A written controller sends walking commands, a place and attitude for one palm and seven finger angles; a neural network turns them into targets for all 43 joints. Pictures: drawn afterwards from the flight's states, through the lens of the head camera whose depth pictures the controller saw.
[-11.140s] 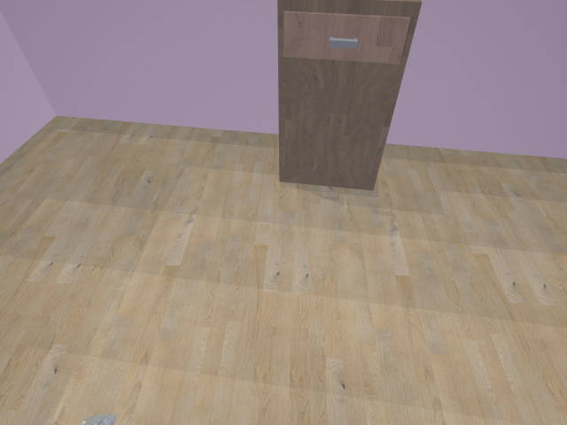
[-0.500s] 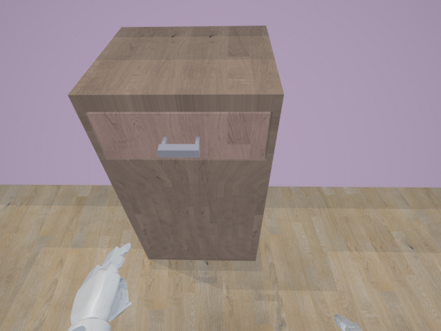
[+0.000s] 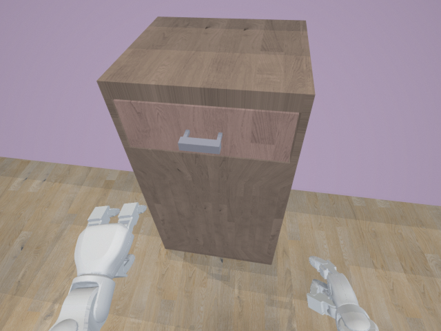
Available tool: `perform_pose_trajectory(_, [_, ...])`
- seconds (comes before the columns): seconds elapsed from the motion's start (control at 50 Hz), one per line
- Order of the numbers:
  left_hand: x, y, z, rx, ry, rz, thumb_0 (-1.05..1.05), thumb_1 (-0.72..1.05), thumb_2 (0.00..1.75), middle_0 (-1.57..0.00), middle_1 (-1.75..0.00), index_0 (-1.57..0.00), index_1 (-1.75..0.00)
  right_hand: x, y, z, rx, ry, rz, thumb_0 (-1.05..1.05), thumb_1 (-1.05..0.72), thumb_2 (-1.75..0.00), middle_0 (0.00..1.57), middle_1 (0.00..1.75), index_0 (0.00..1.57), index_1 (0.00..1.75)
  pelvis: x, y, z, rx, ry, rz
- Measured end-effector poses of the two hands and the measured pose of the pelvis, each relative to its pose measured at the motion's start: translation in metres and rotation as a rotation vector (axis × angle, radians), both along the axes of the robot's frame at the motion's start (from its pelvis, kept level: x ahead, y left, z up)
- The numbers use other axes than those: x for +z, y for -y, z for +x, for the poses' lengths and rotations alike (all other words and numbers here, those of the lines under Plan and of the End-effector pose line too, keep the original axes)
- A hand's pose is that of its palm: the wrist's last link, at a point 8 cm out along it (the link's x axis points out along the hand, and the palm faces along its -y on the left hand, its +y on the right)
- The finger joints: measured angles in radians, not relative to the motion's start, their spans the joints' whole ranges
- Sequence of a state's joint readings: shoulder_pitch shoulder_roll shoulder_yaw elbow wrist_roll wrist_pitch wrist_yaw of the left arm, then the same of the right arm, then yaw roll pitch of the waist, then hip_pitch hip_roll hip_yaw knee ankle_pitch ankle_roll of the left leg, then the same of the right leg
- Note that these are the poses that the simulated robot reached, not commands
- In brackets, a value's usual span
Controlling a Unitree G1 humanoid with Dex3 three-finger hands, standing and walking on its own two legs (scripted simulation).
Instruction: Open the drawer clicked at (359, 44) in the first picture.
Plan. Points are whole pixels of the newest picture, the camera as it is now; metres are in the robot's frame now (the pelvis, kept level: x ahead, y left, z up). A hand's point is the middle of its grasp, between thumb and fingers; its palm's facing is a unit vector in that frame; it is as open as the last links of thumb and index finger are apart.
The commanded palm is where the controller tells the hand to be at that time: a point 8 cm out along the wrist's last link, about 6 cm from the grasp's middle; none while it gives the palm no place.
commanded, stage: raise the hand with hooked fingers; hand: left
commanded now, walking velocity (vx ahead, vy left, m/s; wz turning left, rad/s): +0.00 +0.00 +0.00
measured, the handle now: (201, 139) +0.55 +0.13 +0.02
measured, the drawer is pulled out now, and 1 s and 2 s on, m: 0.00 0.00 0.00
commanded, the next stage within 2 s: move the hooked fingers above the handle in 1.20 s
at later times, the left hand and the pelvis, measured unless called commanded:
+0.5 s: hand (134, 194) +0.32 +0.21 +0.09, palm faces +0.06 -0.09 -0.99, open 13.1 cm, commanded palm +0.29 +0.22 +0.15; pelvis +0.05 -0.01 +0.02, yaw -1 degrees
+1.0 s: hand (121, 165) +0.35 +0.23 +0.13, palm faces +0.01 -0.08 -1.00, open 13.8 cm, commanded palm +0.32 +0.24 +0.19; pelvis +0.04 +0.00 +0.03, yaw +0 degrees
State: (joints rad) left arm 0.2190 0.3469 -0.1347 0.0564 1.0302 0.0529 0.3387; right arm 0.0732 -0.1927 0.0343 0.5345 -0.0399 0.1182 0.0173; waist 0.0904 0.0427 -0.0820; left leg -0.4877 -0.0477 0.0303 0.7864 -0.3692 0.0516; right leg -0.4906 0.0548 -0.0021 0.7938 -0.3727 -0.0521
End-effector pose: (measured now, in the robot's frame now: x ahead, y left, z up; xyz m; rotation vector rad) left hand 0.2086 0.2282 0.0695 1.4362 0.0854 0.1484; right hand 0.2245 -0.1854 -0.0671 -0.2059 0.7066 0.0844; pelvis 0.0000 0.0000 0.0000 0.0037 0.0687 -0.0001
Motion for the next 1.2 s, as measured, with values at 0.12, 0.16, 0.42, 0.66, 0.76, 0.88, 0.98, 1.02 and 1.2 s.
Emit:
perform_pose_trajectory(0.12, [0.014, 0.014, 0.018, -0.087, -0.042, 0.003, 0.00, 0.14, 0.58, -0.28, -0.79, -0.27, -0.79, -0.011, 0.011, -0.018, -0.038, -0.097, 0.015, 0.01, -0.91, -0.90, 0.20, 0.30, 0.20, 0.30, 0.011, 0.005, 0.017, -0.025, -0.006, 0.012])
perform_pose_trajectory(0.16, [0.017, 0.015, 0.023, -0.098, -0.044, 0.016, 0.00, 0.09, 0.56, -0.28, -0.82, -0.27, -0.82, -0.016, 0.019, -0.023, -0.054, -0.133, 0.003, 0.01, -0.91, -0.90, 0.20, 0.30, 0.20, 0.30, 0.012, 0.006, 0.021, -0.027, -0.009, 0.013])
perform_pose_trajectory(0.42, [0.059, 0.011, 0.072, -0.066, 0.025, 0.036, 0.00, -0.21, 0.43, -0.30, -1.01, -0.30, -1.02, -0.015, 0.065, -0.007, -0.146, -0.174, -0.057, 0.01, -0.91, -0.90, 0.20, 0.30, 0.20, 0.30, 0.021, 0.013, 0.043, -0.021, -0.011, 0.022])
perform_pose_trajectory(0.66, [0.096, 0.007, 0.104, -0.084, 0.034, 0.056, 0.00, -0.44, 0.33, -0.32, -1.16, -0.31, -1.17, 0.006, 0.050, 0.029, -0.106, -0.103, -0.029, 0.01, -0.91, -0.90, 0.20, 0.30, 0.20, 0.30, 0.027, 0.015, 0.048, -0.007, 0.015, 0.019])
perform_pose_trajectory(0.76, [0.111, 0.001, 0.113, -0.078, 0.026, 0.063, 0.00, -0.47, 0.31, -0.32, -1.18, -0.31, -1.19, 0.005, 0.040, 0.028, -0.088, -0.120, -0.018, 0.01, -0.91, -0.90, 0.20, 0.30, 0.20, 0.30, 0.029, 0.013, 0.046, 0.005, 0.025, 0.015])
perform_pose_trajectory(0.88, [0.124, -0.005, 0.122, -0.103, 0.007, 0.072, 0.00, -0.48, 0.31, -0.32, -1.19, -0.31, -1.20, 0.000, 0.033, 0.015, -0.091, -0.157, -0.010, 0.01, -0.91, -0.90, 0.20, 0.30, 0.20, 0.30, 0.030, 0.008, 0.042, 0.008, 0.031, 0.011])
perform_pose_trajectory(0.98, [0.119, -0.009, 0.119, -0.126, -0.024, 0.052, 0.00, -0.49, 0.30, -0.32, -1.20, -0.31, -1.20, -0.005, 0.033, -0.003, -0.104, -0.193, -0.010, 0.01, -0.91, -0.90, 0.20, 0.30, 0.20, 0.30, 0.031, 0.003, 0.039, 0.003, 0.027, 0.009])
perform_pose_trajectory(1.02, [0.114, -0.010, 0.115, -0.143, -0.030, 0.049, 0.00, -0.49, 0.30, -0.32, -1.20, -0.31, -1.20, -0.007, 0.034, -0.010, -0.108, -0.210, -0.018, 0.01, -0.91, -0.90, 0.20, 0.30, 0.20, 0.30, 0.031, 0.001, 0.037, 0.002, 0.026, 0.008])
perform_pose_trajectory(1.2, [0.114, -0.020, 0.102, -0.163, 0.033, 0.057, 0.00, -0.49, 0.30, -0.32, -1.20, -0.32, -1.20, -0.013, 0.035, -0.030, -0.131, -0.256, -0.045, 0.01, -0.91, -0.90, 0.20, 0.30, 0.20, 0.30, 0.031, -0.007, 0.030, 0.006, 0.026, 0.002])
